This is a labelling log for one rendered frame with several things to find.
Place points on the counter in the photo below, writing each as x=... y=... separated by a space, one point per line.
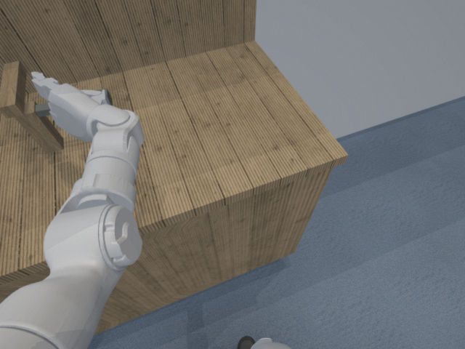
x=233 y=163

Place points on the left robot forearm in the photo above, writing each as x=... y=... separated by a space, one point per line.
x=111 y=166

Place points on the robot left upper arm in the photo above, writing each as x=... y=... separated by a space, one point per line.
x=87 y=252

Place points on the left robot hand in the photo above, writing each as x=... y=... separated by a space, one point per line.
x=69 y=106

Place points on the tap lever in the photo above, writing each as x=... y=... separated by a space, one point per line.
x=43 y=109

